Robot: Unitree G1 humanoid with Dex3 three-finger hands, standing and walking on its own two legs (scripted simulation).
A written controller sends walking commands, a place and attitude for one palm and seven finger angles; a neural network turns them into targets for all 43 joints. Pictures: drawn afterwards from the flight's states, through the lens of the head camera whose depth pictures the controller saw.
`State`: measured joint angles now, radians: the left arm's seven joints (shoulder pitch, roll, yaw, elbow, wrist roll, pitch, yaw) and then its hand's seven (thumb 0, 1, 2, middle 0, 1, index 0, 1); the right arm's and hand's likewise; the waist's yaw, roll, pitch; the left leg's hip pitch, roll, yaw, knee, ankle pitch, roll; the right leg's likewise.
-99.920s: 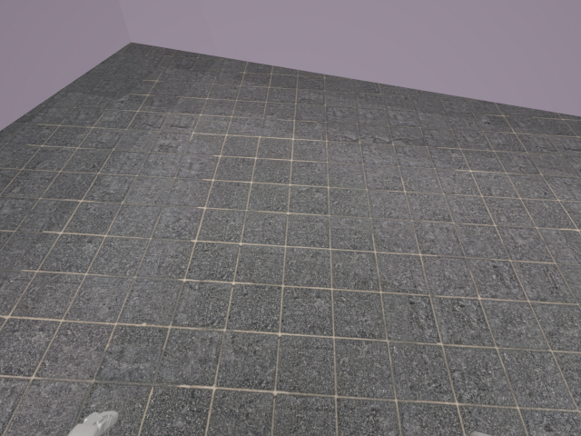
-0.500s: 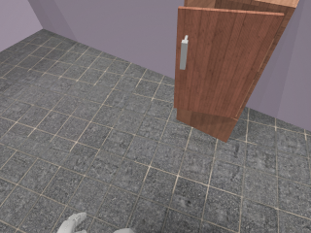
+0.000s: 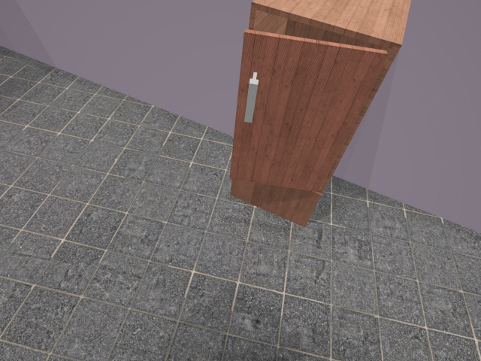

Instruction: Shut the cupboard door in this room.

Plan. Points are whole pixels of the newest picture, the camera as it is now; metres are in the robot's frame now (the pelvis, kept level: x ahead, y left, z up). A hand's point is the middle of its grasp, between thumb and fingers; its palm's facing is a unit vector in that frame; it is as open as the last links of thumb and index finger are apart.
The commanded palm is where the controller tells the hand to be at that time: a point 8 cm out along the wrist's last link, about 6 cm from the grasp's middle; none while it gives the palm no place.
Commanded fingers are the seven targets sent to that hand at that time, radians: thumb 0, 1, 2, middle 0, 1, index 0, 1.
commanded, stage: take the last steps up to it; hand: left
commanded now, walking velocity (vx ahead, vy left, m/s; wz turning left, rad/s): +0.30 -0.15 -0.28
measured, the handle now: (251, 97) +0.80 +0.03 -0.04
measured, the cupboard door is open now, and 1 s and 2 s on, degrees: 18 18 18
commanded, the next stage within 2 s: come to a stop and stand still in 1.00 s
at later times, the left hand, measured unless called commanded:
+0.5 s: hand (191, 359) +0.15 +0.09 -0.16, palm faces -0.09 -0.98 -0.20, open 7.3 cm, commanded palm none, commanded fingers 0.00 0.90 0.90 -0.20 -0.30 -0.20 -0.30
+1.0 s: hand (214, 291) +0.28 +0.07 -0.17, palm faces -0.04 -0.99 -0.17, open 7.3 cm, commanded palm none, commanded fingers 0.00 0.90 0.90 -0.20 -0.30 -0.20 -0.30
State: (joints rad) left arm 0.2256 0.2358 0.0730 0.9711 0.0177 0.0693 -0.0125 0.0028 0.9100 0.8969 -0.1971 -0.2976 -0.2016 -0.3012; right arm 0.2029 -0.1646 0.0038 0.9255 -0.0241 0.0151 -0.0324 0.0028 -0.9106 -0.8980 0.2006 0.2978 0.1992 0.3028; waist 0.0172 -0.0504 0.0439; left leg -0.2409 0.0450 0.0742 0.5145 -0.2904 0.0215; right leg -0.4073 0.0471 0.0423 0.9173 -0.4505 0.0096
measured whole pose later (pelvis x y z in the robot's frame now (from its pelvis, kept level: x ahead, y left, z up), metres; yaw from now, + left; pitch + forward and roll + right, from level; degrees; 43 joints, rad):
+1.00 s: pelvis +0.25 -0.11 +0.00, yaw -5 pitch +0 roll +1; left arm 0.26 0.17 0.05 1.06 0.02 -0.01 -0.01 0.00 0.91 0.90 -0.19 -0.30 -0.20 -0.30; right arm 0.25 -0.17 -0.03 1.03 -0.03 -0.04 -0.02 -0.01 -0.94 -0.90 0.20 0.30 0.20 0.30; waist 0.00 -0.02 0.06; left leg -0.23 0.02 0.12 0.46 -0.22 0.03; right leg -0.45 -0.06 -0.03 0.99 -0.37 -0.03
